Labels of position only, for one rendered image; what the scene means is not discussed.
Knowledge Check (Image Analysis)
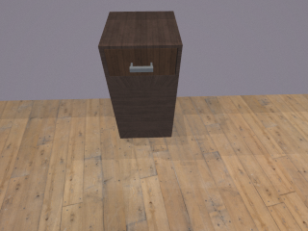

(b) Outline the cabinet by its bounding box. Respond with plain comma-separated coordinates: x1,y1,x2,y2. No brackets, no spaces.
98,11,183,139

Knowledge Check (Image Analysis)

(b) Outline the handle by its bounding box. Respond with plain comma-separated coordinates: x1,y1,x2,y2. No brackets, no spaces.
129,62,154,73

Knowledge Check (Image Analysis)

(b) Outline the drawer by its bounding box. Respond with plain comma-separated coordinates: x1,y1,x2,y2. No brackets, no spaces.
104,48,177,76

